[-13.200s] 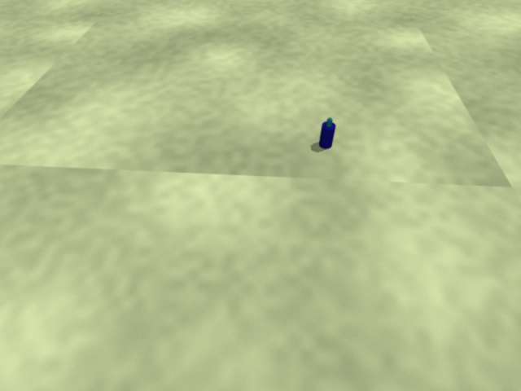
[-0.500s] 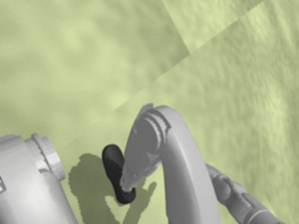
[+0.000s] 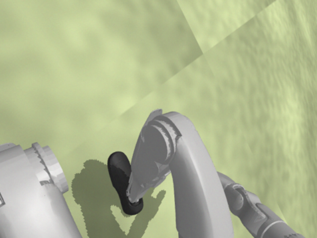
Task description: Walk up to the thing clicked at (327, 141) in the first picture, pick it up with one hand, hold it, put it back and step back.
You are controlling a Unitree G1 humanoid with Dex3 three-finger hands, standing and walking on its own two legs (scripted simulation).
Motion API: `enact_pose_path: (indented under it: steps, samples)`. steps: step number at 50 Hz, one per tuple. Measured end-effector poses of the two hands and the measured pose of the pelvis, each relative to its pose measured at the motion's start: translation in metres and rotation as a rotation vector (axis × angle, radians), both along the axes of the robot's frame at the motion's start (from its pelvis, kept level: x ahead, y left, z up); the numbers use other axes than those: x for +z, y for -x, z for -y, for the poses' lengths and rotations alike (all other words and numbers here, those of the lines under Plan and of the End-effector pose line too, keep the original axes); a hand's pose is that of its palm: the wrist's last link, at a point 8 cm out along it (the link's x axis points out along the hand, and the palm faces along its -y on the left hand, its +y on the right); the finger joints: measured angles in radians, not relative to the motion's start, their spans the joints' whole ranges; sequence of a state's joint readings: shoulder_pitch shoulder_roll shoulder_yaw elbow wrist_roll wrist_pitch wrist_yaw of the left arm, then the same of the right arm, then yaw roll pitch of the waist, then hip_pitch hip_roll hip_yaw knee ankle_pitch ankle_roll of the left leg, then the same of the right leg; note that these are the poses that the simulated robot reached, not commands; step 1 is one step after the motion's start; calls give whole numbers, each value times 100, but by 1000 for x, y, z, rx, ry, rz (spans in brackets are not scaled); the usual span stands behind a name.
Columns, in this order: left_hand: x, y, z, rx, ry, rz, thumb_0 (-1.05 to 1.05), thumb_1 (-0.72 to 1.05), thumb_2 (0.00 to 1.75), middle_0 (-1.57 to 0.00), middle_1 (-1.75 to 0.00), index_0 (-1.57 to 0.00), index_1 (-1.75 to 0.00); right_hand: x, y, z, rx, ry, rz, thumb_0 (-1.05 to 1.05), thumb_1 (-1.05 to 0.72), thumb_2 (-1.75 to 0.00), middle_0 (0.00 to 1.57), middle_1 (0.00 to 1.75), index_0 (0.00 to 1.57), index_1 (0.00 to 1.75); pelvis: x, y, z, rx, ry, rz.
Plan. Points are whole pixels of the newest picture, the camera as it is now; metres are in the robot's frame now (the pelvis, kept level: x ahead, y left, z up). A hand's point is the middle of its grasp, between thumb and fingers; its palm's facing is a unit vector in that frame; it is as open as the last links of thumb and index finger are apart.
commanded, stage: settle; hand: left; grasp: from the side
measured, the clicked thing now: out of the picture +0.45 +0.31 -0.20
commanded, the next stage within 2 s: lift in 1.94 s
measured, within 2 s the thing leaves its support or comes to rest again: leaves its support in 0.20 s
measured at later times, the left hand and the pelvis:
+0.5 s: hand out of the picture +0.43 +0.34 -0.10, palm faces +0.35 -0.94 -0.05, open 10.7 cm; pelvis +0.00 -0.01 +0.01, yaw +3 degrees
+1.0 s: hand out of the picture +0.42 +0.34 -0.02, palm faces +0.35 -0.93 -0.07, open 10.7 cm; pelvis +0.02 -0.01 +0.04, yaw +9 degrees
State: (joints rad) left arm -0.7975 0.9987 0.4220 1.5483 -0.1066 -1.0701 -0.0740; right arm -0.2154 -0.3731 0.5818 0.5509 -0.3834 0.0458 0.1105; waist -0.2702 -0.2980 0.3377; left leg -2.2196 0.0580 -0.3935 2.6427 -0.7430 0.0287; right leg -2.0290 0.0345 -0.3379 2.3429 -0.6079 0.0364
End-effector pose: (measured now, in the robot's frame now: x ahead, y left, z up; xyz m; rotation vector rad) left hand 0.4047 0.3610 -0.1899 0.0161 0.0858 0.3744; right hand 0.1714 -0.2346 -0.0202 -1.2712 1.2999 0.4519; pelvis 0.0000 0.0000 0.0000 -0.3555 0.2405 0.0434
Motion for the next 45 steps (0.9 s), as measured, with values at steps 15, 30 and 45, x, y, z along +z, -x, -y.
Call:
enact_pose_path:
  steps: [15, 30, 45]
  samples:
    - [23, 8, 10, -50, 18, 39, -10, -57, 95, -73, -109, -79, -114, -3, -2, 0, -72, -45, 52, -1, -91, -90, 21, 30, 21, 30, 4, 0, 3, 13, -24, -24]
    - [117, 17, -23, -38, -54, 61, -10, -58, 97, -73, -108, -79, -113, -11, 1, 7, -254, -199, 153, 0, -91, -90, 21, 30, 21, 30, 17, -1, 6, 46, -74, -123]
    - [149, 30, -13, -40, -34, 0, -10, -58, 97, -73, -108, -79, -113, -22, -1, 17, -433, -275, 163, 0, -90, -89, 21, 30, 21, 30, 34, -15, 14, 76, -130, -249]
